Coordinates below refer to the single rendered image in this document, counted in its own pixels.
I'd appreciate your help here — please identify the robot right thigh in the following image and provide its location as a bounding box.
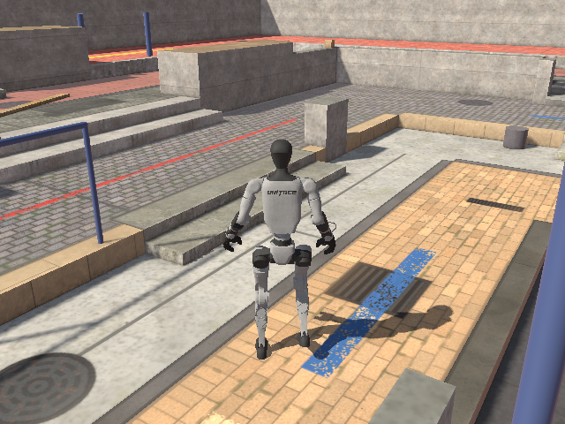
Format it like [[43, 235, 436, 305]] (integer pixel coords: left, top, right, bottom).
[[293, 245, 312, 292]]

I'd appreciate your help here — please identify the left robot forearm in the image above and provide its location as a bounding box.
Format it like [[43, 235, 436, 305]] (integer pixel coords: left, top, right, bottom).
[[225, 211, 244, 239]]

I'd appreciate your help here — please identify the left robot hand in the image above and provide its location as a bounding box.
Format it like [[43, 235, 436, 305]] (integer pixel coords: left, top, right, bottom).
[[222, 231, 242, 252]]

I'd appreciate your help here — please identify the right robot forearm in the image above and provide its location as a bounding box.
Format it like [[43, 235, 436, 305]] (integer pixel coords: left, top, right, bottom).
[[316, 211, 333, 241]]

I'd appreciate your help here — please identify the robot right foot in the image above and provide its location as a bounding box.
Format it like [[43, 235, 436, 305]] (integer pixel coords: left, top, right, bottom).
[[297, 332, 310, 347]]

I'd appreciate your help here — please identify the right robot upper arm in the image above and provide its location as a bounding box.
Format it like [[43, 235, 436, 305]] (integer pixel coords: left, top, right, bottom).
[[300, 178, 325, 225]]

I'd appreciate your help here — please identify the left robot upper arm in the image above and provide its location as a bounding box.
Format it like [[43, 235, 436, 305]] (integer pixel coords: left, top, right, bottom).
[[236, 178, 263, 226]]

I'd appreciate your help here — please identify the right robot hand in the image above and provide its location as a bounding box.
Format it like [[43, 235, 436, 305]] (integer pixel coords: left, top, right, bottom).
[[316, 235, 336, 254]]

